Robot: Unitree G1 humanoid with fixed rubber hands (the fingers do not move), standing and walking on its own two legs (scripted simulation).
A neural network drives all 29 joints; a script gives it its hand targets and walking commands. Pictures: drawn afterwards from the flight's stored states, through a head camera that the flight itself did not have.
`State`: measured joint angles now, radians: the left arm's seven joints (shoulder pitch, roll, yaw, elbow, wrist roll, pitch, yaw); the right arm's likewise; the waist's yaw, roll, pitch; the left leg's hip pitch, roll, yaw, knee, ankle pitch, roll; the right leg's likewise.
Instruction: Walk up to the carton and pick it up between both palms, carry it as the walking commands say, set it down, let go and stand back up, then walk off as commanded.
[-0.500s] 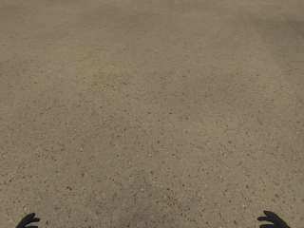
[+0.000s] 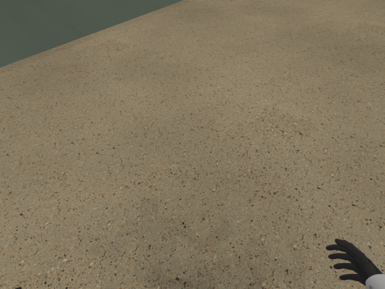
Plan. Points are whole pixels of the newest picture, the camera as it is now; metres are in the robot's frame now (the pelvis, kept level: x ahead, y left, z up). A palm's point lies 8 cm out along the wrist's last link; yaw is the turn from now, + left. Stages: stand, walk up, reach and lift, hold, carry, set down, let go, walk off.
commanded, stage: walk up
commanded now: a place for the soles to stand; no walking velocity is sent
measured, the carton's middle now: out of the picture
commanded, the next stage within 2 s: none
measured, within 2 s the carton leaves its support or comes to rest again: neither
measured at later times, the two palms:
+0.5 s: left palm out of the picture +0.06 +0.45 -0.06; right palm (246, 185) +0.43 -0.13 -0.09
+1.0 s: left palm out of the picture +0.09 +0.58 -0.08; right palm (147, 133) +0.64 +0.18 -0.07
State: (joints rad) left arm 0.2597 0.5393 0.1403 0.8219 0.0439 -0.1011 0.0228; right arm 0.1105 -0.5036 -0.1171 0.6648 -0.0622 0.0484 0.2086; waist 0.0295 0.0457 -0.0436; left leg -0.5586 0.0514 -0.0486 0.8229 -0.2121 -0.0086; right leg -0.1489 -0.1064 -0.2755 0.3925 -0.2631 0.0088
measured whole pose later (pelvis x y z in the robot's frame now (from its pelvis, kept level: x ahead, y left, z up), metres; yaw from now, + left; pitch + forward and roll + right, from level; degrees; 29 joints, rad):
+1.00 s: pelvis +0.29 +0.29 -0.01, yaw +48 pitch +1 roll +1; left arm 0.28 0.51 0.05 0.82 0.00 -0.13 -0.02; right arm 0.13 -0.47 -0.09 0.73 -0.01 -0.01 0.13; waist 0.01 -0.02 0.01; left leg -0.35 -0.04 -0.01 0.56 -0.23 0.04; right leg -0.44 -0.18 -0.05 0.95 -0.40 0.00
